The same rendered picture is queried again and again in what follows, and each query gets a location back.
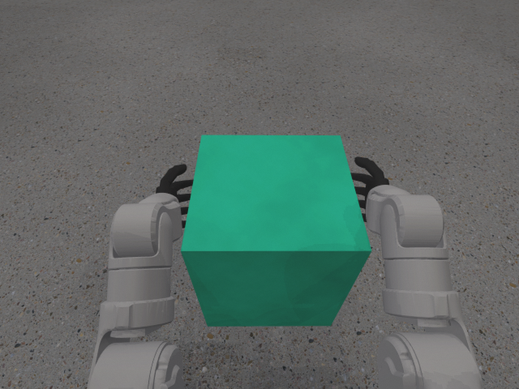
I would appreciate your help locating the left robot hand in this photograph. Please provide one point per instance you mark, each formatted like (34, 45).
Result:
(166, 186)

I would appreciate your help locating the right robot hand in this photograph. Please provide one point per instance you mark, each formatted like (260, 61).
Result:
(376, 179)

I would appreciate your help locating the right robot forearm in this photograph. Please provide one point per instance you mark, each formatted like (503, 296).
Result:
(418, 283)

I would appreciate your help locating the right robot upper arm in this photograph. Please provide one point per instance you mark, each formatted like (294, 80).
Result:
(426, 360)

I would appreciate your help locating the carton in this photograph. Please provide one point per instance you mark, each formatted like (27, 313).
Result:
(274, 233)

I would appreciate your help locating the left robot forearm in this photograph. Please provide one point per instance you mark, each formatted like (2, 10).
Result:
(138, 294)

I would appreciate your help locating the left robot upper arm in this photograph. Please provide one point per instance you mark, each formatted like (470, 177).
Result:
(139, 365)

